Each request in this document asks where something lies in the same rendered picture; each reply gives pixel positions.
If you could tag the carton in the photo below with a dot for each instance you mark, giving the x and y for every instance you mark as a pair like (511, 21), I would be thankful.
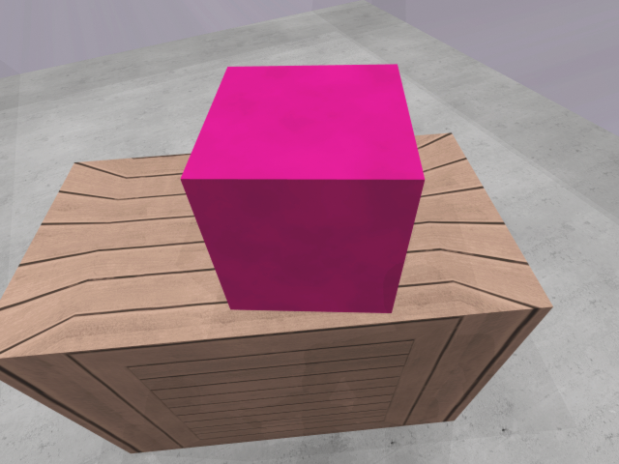
(305, 182)

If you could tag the pedestal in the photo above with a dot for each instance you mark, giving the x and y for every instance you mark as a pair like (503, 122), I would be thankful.
(116, 319)

